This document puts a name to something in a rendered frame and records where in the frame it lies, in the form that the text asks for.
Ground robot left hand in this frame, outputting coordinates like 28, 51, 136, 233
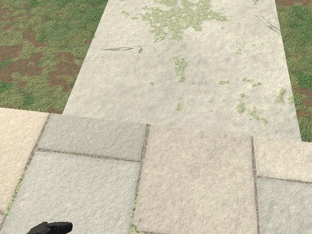
27, 222, 73, 234

